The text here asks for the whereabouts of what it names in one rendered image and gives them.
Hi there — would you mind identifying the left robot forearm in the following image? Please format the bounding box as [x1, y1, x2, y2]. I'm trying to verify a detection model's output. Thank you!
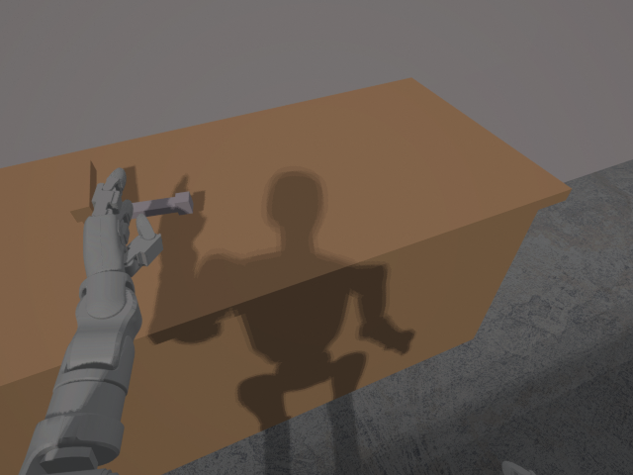
[19, 271, 142, 475]

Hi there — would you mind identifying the tap lever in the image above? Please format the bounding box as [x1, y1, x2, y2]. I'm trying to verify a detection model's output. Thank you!
[132, 191, 194, 219]

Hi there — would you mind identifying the counter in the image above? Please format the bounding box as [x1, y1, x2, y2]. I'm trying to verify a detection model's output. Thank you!
[0, 78, 572, 475]

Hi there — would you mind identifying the robot left hand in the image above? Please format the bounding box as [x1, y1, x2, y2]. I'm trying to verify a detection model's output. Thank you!
[83, 167, 163, 278]

